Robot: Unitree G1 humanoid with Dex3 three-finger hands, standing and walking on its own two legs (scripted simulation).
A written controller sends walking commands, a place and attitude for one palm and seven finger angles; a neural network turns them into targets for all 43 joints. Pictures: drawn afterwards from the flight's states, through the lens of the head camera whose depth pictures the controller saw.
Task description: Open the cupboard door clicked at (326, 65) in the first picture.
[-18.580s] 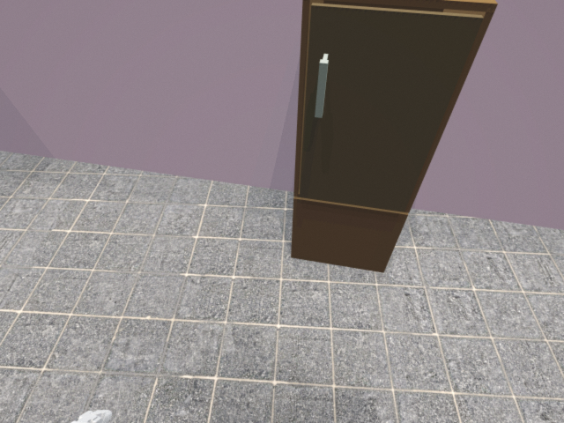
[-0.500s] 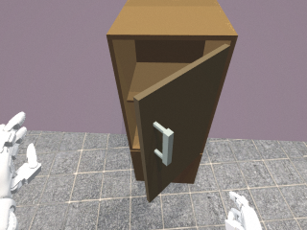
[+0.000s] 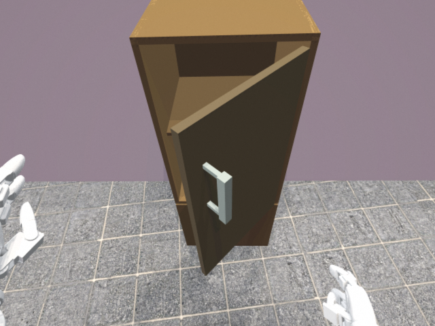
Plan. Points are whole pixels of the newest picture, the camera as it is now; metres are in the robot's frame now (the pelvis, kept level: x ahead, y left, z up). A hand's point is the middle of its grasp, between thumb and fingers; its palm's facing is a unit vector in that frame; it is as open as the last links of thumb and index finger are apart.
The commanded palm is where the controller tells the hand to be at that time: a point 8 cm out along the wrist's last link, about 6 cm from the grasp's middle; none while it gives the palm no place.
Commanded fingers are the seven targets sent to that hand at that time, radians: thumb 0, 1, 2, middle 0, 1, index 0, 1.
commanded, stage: step back with the hand held close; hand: left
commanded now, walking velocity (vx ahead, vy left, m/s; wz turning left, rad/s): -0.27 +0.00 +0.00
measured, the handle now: (217, 194) +0.35 +0.04 +0.06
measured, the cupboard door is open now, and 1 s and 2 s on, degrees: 47 47 47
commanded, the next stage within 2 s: stop stepping back and stand still in 0.88 s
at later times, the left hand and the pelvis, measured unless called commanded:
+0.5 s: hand out of the picture +0.10 +0.30 +0.15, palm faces +0.44 -0.74 -0.51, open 7.4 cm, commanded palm +0.03 +0.33 +0.17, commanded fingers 0.00 0.90 0.90 -0.20 -0.30 -0.20 -0.30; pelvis -0.09 +0.03 -0.02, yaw +3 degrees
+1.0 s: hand out of the picture +0.02 +0.27 +0.17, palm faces +0.35 -0.82 -0.45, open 7.4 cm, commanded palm -0.04 +0.32 +0.17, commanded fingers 0.00 0.90 0.90 -0.20 -0.30 -0.20 -0.30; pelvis -0.20 +0.03 -0.02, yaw -4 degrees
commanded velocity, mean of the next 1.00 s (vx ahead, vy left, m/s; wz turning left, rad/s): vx -0.30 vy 0.00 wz -0.03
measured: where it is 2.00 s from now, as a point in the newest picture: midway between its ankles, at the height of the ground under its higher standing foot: outside the picture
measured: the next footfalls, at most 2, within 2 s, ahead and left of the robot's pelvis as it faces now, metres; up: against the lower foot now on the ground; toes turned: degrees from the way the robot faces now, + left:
right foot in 0.98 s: -0.26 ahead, -0.05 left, +0.00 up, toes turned -5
left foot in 1.14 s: -0.15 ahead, +0.12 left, +0.00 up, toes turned -3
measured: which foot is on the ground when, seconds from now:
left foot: down 0.00-0.98, up 1.00-1.00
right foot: down 0.00-0.66, up 0.68-0.96, down 0.98-1.00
